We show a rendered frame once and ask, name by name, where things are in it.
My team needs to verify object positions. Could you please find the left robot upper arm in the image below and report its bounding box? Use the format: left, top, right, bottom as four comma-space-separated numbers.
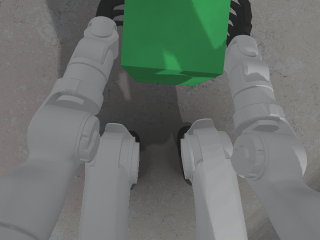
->
0, 104, 100, 240

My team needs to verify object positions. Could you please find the robot right shin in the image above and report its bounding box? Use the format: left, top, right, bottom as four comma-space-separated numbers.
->
186, 118, 233, 180

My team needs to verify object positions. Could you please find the right robot hand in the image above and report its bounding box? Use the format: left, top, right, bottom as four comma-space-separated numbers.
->
226, 0, 252, 48

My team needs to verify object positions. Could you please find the carton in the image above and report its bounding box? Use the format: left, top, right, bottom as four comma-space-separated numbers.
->
120, 0, 231, 86

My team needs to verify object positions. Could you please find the right robot forearm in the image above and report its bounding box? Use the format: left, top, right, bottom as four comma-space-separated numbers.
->
223, 35, 307, 164

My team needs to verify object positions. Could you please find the left robot forearm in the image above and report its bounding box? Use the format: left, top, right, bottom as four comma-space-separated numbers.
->
26, 16, 119, 150

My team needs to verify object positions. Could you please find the right robot upper arm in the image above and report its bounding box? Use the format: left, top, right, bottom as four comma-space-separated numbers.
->
230, 130, 320, 240

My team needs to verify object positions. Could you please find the left robot hand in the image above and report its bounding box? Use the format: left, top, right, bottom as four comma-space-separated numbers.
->
95, 0, 125, 26

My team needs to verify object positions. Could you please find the right robot foot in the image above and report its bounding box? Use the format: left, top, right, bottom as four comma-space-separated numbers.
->
177, 126, 192, 186

